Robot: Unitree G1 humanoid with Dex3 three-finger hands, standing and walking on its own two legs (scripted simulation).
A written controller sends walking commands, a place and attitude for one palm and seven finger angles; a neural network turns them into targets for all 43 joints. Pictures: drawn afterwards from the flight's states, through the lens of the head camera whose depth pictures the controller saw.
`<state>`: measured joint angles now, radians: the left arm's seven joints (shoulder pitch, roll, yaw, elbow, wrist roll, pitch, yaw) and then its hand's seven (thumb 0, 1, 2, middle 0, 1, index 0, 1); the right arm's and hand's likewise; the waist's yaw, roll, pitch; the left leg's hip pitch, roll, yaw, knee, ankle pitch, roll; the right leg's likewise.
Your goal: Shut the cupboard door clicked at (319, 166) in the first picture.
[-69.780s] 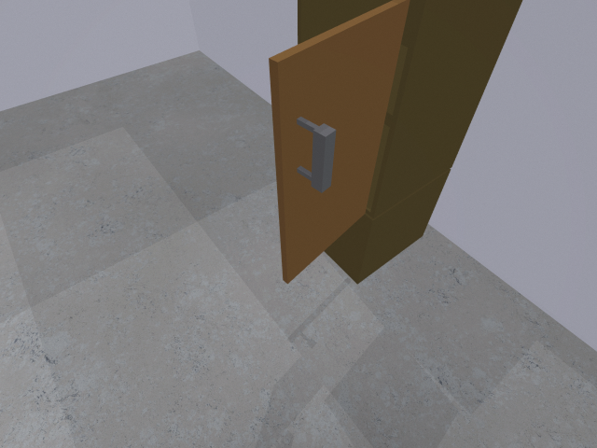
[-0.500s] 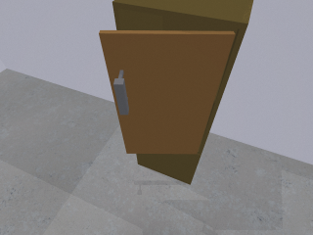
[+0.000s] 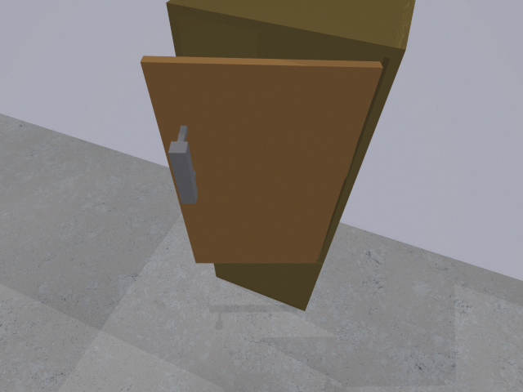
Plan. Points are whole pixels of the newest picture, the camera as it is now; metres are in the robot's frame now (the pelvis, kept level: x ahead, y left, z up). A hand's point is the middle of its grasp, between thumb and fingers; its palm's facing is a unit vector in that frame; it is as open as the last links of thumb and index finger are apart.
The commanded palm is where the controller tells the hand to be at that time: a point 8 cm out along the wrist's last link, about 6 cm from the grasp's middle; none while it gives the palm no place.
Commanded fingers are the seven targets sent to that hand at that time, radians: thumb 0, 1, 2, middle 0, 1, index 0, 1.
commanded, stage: raise the hand and make a fist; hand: left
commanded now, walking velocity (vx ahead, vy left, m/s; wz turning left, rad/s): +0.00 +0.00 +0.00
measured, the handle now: (186, 165) +0.46 +0.16 +0.08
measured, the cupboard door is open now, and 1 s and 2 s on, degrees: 22 22 22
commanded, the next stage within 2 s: bring the fist close to the handle in 1.88 s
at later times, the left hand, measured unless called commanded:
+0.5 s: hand out of the picture +0.11 +0.18 -0.02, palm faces +0.21 -0.98 -0.07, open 5.6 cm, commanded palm +0.11 +0.22 -0.01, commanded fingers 0.00 0.90 0.90 -0.69 -0.84 -0.69 -0.84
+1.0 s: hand (128, 368) +0.15 +0.18 +0.02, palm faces +0.03 -1.00 -0.02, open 3.4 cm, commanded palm +0.12 +0.24 +0.04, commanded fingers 0.00 0.90 0.90 -1.15 -1.34 -1.15 -1.34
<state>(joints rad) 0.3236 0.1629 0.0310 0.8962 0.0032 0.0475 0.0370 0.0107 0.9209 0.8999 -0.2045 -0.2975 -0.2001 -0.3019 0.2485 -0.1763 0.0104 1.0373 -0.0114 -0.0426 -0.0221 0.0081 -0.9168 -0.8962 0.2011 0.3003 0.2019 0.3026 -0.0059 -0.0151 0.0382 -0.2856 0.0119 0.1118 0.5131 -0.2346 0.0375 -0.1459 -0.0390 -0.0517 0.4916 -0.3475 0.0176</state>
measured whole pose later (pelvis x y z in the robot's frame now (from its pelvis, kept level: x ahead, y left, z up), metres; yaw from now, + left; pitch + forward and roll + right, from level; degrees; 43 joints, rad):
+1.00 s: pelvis -0.05 -0.01 -0.05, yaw +3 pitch +9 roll -3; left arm 0.44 0.23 0.13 -0.12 -0.29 -0.36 -0.26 0.02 0.91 0.90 -0.98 -1.15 -0.98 -1.15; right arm 0.28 -0.26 -0.01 0.58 0.03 -0.26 -0.07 0.01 -0.90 -0.90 0.20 0.30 0.20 0.30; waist 0.01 0.03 -0.08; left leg -0.77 0.04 0.02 0.97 -0.36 0.03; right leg -0.59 -0.01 -0.08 0.95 -0.51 0.00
